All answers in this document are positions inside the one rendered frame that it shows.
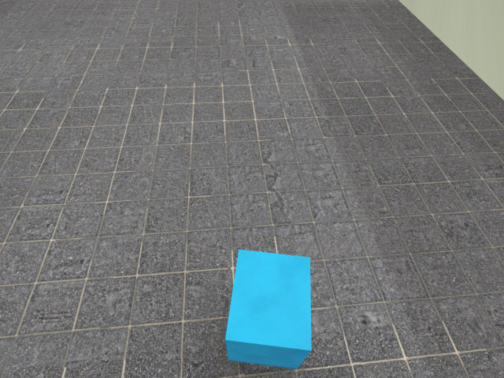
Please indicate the carton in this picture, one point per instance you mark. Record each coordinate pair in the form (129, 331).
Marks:
(269, 320)

